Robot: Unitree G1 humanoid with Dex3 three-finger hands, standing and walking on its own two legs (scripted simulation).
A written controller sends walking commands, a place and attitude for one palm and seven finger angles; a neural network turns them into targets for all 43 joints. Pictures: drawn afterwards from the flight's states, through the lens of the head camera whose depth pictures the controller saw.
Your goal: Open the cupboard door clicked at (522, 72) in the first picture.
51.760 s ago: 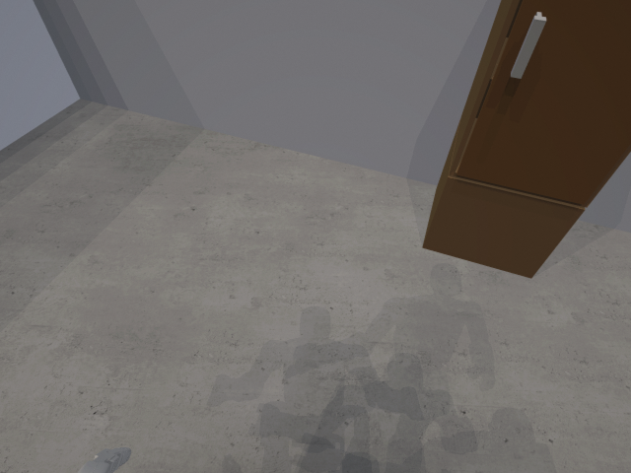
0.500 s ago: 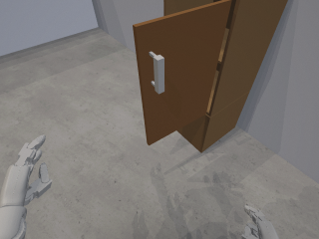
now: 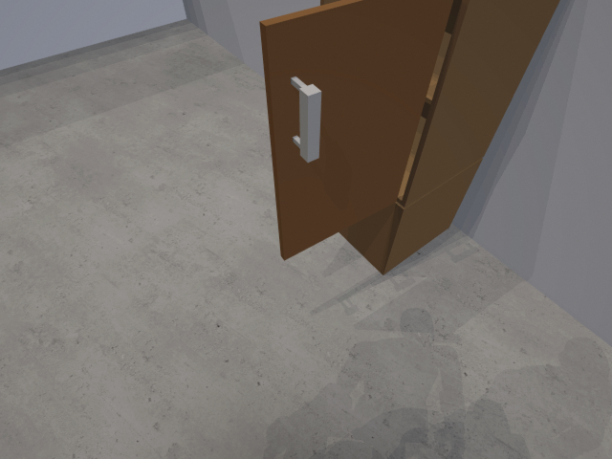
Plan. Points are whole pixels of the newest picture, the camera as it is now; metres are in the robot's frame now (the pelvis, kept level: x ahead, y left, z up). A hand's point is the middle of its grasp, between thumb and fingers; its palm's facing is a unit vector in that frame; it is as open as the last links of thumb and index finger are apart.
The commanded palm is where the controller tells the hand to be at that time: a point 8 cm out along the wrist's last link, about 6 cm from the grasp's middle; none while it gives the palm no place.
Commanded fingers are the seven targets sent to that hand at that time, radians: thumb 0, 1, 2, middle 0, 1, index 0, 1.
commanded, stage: let the arm hang, fingers relaxed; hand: left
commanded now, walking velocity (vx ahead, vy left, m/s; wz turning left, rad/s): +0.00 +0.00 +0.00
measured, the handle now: (303, 119) +0.62 +0.05 +0.09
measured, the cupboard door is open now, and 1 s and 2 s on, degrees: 86 86 86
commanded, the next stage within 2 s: look to check the result in 0.52 s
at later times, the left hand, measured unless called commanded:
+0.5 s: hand out of the picture +0.12 +0.21 -0.15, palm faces -0.03 -0.95 -0.30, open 7.4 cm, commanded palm none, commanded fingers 0.00 0.90 0.90 -0.20 -0.30 -0.20 -0.30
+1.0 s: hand out of the picture +0.12 +0.22 -0.15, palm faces -0.02 -0.94 -0.34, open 7.4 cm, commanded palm none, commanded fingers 0.00 0.90 0.90 -0.20 -0.30 -0.20 -0.30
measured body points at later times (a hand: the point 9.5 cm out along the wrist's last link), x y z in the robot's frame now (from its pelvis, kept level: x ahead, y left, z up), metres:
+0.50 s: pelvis +0.02 -0.01 +0.01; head +0.04 -0.02 +0.46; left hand +0.12 +0.26 -0.13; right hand +0.09 -0.30 -0.14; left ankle +0.04 +0.11 -0.74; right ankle +0.03 -0.13 -0.74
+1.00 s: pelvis +0.05 -0.03 +0.01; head +0.08 -0.04 +0.46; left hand +0.12 +0.26 -0.12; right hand +0.12 -0.31 -0.14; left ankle +0.04 +0.11 -0.74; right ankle +0.03 -0.13 -0.74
